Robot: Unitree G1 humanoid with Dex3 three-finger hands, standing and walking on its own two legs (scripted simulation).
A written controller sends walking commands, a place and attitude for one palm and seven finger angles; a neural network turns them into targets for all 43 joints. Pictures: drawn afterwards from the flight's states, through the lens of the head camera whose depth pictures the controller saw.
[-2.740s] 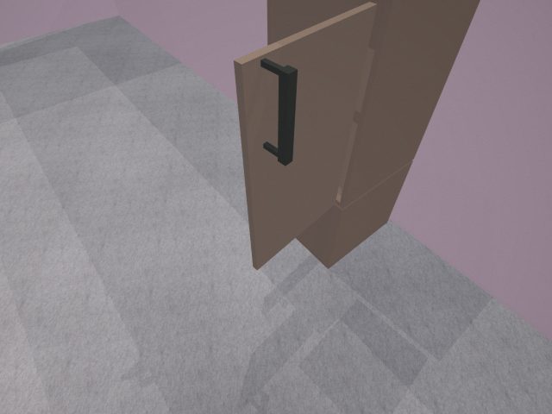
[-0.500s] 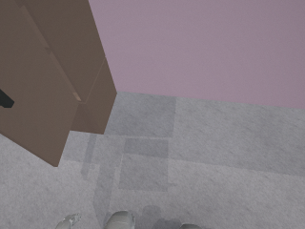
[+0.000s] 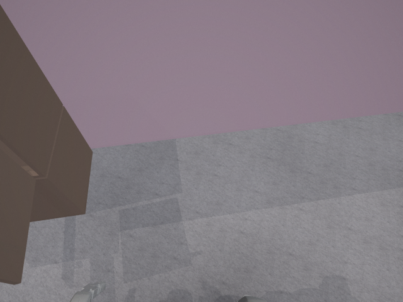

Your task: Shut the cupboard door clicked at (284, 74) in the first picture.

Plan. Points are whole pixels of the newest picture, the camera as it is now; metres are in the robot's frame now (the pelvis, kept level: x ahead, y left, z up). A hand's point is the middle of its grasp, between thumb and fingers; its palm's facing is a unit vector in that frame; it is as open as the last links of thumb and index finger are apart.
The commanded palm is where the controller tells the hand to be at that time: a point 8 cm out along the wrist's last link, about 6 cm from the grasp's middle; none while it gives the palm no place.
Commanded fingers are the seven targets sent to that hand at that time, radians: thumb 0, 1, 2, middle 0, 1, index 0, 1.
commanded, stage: walk around to get in front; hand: left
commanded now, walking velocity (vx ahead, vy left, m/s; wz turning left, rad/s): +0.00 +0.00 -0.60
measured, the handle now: out of the picture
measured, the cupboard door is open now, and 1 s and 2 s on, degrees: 96 96 96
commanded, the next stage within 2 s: none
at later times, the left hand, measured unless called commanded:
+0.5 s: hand (135, 285) +0.16 +0.17 -0.17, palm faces -0.24 -0.95 -0.19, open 7.4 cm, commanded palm none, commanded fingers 0.00 0.90 0.90 -0.20 -0.30 -0.20 -0.30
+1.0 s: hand (175, 265) +0.21 +0.08 -0.17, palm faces -0.53 -0.82 -0.21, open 7.4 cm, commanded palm none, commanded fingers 0.00 0.90 0.90 -0.20 -0.30 -0.20 -0.30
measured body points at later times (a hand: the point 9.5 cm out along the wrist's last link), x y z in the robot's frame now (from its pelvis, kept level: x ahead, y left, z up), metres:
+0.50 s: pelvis +0.02 -0.01 +0.00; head +0.08 +0.00 +0.45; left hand +0.18 +0.22 -0.15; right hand +0.03 -0.26 -0.13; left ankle +0.05 +0.12 -0.73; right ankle -0.04 -0.12 -0.66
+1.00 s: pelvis +0.04 -0.04 +0.00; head +0.09 -0.06 +0.44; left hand +0.24 +0.12 -0.16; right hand -0.02 -0.31 -0.13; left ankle +0.12 +0.06 -0.73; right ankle -0.02 -0.14 -0.73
